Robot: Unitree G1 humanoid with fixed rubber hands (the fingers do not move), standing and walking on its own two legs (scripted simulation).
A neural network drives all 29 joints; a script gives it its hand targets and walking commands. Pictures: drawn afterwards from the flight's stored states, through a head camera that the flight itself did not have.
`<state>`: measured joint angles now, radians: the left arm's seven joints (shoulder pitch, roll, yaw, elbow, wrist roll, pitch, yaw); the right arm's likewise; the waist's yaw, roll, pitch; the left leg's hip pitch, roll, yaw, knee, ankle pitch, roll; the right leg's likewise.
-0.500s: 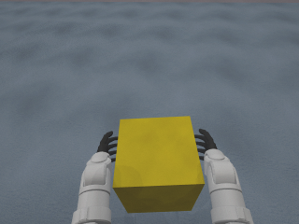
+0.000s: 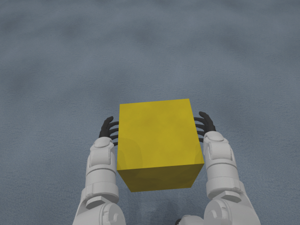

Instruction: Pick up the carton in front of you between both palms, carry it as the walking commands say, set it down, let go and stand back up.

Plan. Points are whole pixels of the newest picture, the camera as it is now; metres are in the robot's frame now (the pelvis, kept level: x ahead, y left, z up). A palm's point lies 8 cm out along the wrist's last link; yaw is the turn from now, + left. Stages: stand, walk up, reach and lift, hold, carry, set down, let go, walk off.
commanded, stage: set down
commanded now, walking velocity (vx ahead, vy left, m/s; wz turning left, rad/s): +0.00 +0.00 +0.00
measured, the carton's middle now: (157, 149) +0.34 -0.01 -0.07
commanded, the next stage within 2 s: none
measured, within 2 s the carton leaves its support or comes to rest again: neither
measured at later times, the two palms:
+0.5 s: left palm (122, 154) +0.38 +0.13 -0.18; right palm (198, 150) +0.38 -0.17 -0.19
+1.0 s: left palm (131, 160) +0.42 +0.12 -0.34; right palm (194, 158) +0.41 -0.18 -0.36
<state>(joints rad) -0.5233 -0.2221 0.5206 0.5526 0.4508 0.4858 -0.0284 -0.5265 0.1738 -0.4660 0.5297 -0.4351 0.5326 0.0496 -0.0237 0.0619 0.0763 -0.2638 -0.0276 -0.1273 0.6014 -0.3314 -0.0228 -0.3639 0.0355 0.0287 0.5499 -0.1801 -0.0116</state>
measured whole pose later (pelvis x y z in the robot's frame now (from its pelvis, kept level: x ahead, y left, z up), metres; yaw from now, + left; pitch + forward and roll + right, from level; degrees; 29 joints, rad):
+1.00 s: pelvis -0.06 +0.00 -0.25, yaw +4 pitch +46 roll +6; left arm -0.99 -0.02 0.45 0.72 0.13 0.22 0.10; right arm -0.98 -0.04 -0.38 0.67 -0.21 0.28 -0.06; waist -0.03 0.05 -0.15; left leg -1.91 -0.16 -0.06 1.70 -0.61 -0.08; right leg -2.05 0.09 0.12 1.65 -0.40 0.04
